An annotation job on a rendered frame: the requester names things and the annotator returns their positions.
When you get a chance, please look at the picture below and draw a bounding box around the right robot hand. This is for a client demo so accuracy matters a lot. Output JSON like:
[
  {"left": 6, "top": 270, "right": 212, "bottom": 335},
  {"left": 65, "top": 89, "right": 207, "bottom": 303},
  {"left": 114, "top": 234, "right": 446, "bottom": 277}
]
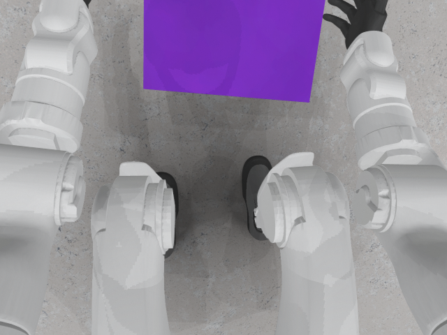
[{"left": 323, "top": 0, "right": 388, "bottom": 49}]

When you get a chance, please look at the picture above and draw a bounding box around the robot right foot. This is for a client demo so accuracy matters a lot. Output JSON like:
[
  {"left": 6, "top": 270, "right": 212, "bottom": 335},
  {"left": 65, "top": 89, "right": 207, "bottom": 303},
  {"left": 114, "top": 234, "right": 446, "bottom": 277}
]
[{"left": 242, "top": 156, "right": 272, "bottom": 241}]

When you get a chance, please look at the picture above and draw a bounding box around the left robot thigh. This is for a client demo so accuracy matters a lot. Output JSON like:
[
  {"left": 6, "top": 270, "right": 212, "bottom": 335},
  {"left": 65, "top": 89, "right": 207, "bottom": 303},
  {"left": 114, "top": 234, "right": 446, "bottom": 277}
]
[{"left": 91, "top": 176, "right": 175, "bottom": 335}]

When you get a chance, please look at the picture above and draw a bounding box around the left robot forearm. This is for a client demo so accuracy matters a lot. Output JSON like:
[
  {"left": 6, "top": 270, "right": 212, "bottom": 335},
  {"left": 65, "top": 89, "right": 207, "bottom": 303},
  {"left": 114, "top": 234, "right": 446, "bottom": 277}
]
[{"left": 0, "top": 0, "right": 98, "bottom": 153}]

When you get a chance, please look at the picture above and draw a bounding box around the right robot forearm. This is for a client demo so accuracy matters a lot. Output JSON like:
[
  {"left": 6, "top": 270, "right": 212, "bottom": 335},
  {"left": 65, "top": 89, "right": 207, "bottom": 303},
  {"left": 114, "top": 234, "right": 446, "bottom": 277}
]
[{"left": 339, "top": 31, "right": 447, "bottom": 171}]

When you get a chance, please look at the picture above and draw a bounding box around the left robot upper arm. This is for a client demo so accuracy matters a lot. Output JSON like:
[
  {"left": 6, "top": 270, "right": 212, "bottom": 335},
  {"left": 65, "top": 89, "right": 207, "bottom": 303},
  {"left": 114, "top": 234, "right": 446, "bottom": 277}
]
[{"left": 0, "top": 144, "right": 85, "bottom": 335}]

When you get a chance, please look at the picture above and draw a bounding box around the right robot upper arm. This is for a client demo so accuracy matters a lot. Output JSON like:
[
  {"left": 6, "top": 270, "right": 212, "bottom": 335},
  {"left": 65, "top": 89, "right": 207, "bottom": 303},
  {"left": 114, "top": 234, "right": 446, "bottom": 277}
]
[{"left": 352, "top": 164, "right": 447, "bottom": 335}]

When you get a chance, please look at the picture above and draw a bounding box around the carton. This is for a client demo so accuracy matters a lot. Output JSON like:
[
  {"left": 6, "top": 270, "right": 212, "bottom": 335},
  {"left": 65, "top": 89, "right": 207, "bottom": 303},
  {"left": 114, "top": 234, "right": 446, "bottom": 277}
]
[{"left": 143, "top": 0, "right": 325, "bottom": 103}]

